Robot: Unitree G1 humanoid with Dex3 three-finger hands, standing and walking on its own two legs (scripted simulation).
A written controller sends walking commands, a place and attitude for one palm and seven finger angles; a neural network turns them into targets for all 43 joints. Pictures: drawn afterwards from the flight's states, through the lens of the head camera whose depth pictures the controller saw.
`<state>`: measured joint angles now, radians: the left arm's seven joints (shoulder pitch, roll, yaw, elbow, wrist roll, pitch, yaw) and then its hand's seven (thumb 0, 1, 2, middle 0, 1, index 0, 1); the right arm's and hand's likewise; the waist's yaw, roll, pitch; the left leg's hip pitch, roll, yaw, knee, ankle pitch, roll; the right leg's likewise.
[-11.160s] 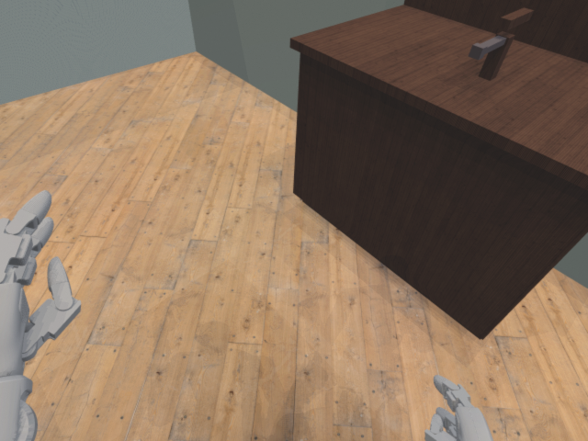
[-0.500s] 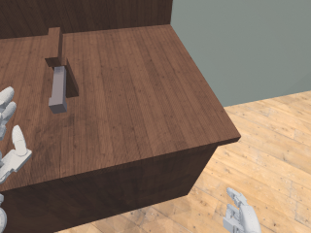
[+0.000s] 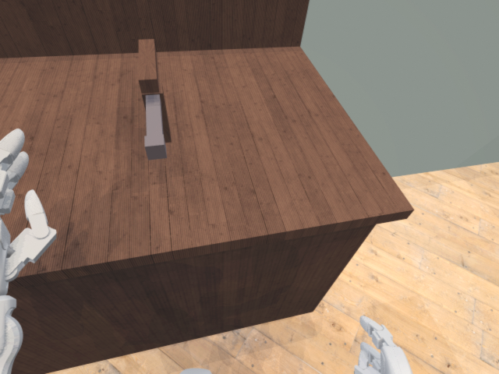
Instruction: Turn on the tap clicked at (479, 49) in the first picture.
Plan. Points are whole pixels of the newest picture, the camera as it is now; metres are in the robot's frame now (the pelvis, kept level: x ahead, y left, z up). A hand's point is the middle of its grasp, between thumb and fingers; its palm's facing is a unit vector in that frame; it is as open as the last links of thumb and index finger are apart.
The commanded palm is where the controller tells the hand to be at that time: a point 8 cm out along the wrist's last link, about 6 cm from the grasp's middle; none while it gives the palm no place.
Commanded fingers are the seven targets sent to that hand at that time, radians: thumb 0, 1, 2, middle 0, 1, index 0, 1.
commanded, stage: come to a stop and stand still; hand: left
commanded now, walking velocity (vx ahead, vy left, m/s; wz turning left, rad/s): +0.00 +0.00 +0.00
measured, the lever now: (155, 147) +0.39 +0.20 +0.15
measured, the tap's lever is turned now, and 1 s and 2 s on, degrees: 0 0 0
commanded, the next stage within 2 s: look again from close up in 1.02 s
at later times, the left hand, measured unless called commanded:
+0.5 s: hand (66, 218) +0.24 +0.26 +0.16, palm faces +0.42 -0.83 -0.37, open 7.4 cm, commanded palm +0.18 +0.28 +0.18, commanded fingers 0.00 0.90 0.90 -0.20 -0.30 -0.20 -0.30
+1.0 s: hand (88, 203) +0.27 +0.24 +0.16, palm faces +0.39 -0.82 -0.41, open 7.4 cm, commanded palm +0.21 +0.27 +0.18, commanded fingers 0.00 0.90 0.90 -0.20 -0.30 -0.20 -0.30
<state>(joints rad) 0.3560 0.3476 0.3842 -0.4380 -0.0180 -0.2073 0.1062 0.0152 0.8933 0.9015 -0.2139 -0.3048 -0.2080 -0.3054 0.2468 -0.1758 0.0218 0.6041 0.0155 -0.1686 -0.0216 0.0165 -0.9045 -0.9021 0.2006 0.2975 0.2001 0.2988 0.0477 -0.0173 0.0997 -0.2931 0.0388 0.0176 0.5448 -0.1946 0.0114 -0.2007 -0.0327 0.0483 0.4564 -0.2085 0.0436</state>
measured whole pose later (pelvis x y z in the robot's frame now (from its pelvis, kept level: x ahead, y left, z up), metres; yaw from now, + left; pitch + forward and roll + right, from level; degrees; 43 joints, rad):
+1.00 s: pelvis +0.06 -0.01 +0.01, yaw +1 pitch -1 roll -1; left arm 0.45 0.36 0.37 -0.50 -0.04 -0.16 0.11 0.01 0.89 0.90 -0.21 -0.30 -0.21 -0.31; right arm 0.17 -0.19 -0.01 0.58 0.03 -0.10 -0.03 0.02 -0.91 -0.90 0.20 0.30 0.20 0.30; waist 0.02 -0.01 0.10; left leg -0.24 0.03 0.00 0.50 -0.24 0.00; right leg -0.14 -0.02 0.07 0.41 -0.26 0.06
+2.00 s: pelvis +0.04 -0.04 -0.01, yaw -1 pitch -1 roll -2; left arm 0.47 0.37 0.38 -0.57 -0.08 -0.15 0.09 0.01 0.89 0.90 -0.21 -0.30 -0.21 -0.31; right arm 0.19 -0.18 -0.02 0.53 0.04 -0.06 -0.01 0.02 -0.90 -0.90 0.20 0.30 0.20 0.30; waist 0.01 0.01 0.10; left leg -0.33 0.11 -0.01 0.62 -0.29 -0.05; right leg -0.24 0.07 0.07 0.55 -0.30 0.00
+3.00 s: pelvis +0.05 -0.06 -0.01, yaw +0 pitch +0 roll -3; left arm 0.50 0.43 0.42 -0.60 -0.09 -0.13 0.09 0.01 0.89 0.90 -0.21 -0.30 -0.21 -0.31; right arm 0.22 -0.20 -0.03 0.52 0.04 -0.03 -0.01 0.02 -0.91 -0.90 0.20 0.30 0.20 0.30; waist -0.01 0.02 0.11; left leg -0.34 0.14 -0.04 0.65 -0.31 -0.07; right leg -0.24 0.10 0.04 0.56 -0.32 -0.03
